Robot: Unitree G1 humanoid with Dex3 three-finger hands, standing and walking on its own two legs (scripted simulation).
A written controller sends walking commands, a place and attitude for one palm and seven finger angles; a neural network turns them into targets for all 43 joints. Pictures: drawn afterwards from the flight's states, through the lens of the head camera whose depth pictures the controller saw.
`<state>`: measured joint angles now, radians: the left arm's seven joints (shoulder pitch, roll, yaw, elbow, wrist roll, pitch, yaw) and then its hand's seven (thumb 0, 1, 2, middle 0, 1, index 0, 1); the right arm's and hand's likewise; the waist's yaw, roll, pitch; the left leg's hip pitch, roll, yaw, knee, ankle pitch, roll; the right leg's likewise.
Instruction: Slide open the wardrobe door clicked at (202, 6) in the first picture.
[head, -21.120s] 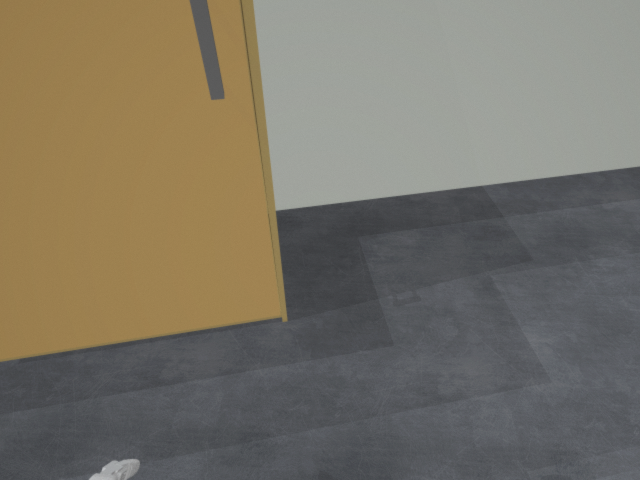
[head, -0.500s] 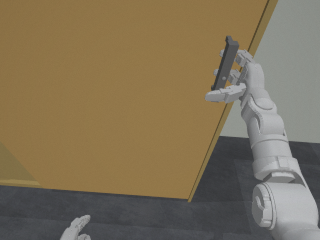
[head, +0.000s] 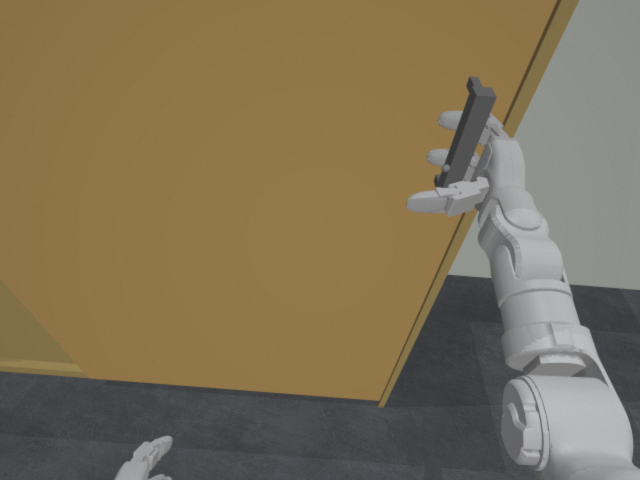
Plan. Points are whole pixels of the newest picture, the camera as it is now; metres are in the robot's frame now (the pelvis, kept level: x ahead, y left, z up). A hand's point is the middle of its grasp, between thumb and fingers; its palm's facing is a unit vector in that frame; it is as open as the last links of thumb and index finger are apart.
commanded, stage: slide the fingers in behind the handle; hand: right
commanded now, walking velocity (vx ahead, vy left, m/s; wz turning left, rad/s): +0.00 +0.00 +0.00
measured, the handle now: (457, 146) +0.49 -0.12 +0.21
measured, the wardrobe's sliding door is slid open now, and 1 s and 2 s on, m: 0.00 0.00 0.00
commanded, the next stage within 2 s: grip the handle and tug to test in 0.56 s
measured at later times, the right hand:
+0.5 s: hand (448, 171) +0.43 -0.10 +0.21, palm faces +0.00 +1.00 +0.01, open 14.0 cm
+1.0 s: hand (451, 171) +0.43 -0.11 +0.21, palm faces -0.02 +1.00 +0.02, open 11.2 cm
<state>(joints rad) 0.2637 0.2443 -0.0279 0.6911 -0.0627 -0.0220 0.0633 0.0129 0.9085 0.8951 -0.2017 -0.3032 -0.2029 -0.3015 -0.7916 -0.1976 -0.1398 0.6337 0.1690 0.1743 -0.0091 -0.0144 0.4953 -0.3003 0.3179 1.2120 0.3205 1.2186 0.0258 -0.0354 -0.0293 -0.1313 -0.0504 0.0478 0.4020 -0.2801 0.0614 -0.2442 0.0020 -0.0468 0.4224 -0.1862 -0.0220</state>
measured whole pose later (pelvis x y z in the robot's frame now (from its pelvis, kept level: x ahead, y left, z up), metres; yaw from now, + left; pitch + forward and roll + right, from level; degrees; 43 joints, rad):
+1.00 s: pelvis +0.00 -0.01 +0.00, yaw +0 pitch +0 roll +0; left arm 0.25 0.24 -0.04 0.68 -0.06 0.02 0.06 0.01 0.91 0.90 -0.20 -0.30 -0.20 -0.30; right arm -0.75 -0.18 -0.13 0.55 0.18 0.23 -0.01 -0.01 0.08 -0.48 0.33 1.25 0.33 1.25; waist 0.02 -0.03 -0.04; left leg -0.11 -0.04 0.05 0.40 -0.28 0.05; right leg -0.22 0.01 -0.05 0.42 -0.19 -0.03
